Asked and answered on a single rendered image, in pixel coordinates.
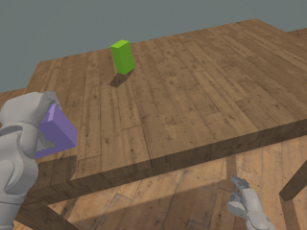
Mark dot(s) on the robot right hand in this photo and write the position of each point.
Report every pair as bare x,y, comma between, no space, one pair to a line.
240,204

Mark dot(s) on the table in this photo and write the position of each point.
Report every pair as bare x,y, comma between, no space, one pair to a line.
191,98

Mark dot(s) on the sponge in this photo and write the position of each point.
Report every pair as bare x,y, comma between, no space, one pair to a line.
56,128

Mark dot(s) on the right robot forearm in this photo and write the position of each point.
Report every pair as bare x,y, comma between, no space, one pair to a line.
256,220

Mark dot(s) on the left robot forearm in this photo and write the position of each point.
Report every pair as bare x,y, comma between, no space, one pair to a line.
18,169

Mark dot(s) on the robot left hand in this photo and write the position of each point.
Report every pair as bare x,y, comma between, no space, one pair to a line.
30,108

